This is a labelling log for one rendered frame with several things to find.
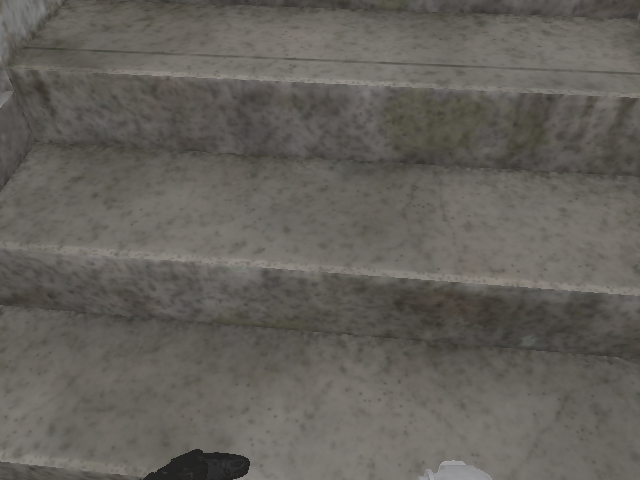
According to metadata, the right robot shin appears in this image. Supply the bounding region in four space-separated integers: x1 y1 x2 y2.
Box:
437 460 492 480

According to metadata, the left robot hand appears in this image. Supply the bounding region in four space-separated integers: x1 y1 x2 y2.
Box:
140 449 250 480

